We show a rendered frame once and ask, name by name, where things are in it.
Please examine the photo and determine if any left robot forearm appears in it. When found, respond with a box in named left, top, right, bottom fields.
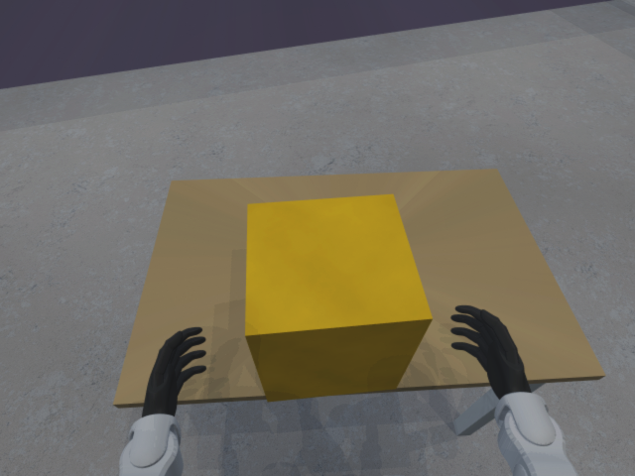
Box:
left=119, top=414, right=184, bottom=476

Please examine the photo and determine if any left robot hand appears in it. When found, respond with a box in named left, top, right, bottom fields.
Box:
left=142, top=327, right=206, bottom=417

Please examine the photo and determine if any right robot forearm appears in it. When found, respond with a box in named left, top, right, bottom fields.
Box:
left=494, top=392, right=578, bottom=476

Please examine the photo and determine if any right robot hand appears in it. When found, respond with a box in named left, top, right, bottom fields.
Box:
left=450, top=305, right=531, bottom=400

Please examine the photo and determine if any carton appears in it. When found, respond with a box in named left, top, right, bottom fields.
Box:
left=245, top=194, right=433, bottom=402

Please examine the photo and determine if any table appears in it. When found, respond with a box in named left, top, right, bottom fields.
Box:
left=113, top=169, right=606, bottom=436

